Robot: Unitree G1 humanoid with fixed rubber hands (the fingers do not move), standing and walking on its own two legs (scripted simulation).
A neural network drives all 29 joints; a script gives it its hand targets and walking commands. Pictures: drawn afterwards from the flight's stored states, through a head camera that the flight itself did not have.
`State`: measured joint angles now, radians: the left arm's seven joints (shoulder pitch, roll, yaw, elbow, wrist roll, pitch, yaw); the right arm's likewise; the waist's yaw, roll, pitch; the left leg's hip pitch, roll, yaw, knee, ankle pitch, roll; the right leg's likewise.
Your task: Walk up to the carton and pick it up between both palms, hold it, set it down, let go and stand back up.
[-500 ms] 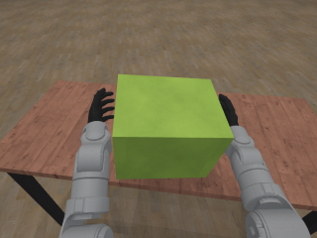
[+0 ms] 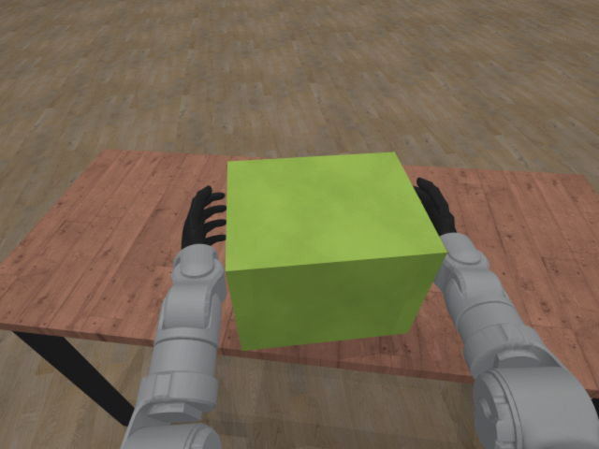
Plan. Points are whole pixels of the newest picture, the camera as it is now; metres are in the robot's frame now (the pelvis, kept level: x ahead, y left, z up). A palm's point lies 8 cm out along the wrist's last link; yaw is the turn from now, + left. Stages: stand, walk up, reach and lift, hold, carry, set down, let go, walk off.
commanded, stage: set down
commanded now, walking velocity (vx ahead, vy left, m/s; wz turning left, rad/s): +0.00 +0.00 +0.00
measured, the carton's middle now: (319, 249) +0.39 +0.00 +0.09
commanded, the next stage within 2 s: none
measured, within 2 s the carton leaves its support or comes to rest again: rests again in 1.20 s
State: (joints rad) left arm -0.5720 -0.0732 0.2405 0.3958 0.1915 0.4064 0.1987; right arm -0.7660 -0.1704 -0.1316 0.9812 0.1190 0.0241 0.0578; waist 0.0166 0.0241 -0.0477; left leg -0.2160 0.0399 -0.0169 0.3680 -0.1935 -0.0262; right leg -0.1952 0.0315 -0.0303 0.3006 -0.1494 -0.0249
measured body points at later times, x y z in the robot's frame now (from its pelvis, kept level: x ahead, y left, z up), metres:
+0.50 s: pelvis +0.01 -0.02 +0.00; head +0.06 -0.03 +0.45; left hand +0.40 +0.15 +0.08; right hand +0.45 -0.18 +0.06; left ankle +0.00 +0.13 -0.75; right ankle +0.00 -0.11 -0.75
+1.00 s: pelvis +0.02 -0.02 +0.00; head +0.08 -0.03 +0.44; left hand +0.41 +0.15 +0.06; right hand +0.46 -0.18 +0.05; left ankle +0.00 +0.13 -0.75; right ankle +0.00 -0.10 -0.75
